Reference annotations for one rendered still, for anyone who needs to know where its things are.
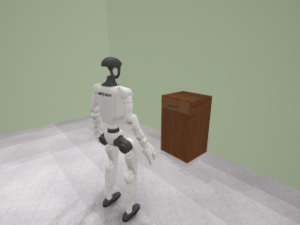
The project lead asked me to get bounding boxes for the robot left upper arm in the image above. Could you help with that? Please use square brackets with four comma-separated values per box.
[90, 83, 101, 114]

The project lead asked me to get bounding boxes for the left robot forearm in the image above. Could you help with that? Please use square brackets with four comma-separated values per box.
[90, 110, 101, 130]

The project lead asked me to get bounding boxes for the right robot hand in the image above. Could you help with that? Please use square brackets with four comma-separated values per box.
[142, 144, 157, 166]

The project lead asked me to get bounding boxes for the robot right upper arm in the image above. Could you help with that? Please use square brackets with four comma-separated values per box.
[118, 86, 134, 124]

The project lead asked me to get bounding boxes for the robot torso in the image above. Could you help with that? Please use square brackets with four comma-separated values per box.
[97, 83, 125, 147]

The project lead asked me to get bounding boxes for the drawer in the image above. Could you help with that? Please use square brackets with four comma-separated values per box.
[163, 97, 190, 114]

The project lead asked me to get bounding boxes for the robot left shin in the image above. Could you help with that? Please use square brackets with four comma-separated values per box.
[105, 162, 118, 200]

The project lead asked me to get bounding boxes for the left robot hand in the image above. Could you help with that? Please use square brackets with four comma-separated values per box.
[94, 127, 104, 143]

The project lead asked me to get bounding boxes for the right robot forearm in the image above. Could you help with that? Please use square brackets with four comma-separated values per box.
[130, 114, 149, 148]

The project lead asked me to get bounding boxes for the handle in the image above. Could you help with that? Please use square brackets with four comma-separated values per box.
[168, 104, 179, 109]

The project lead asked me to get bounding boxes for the cabinet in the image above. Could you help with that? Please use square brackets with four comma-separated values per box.
[160, 91, 212, 163]

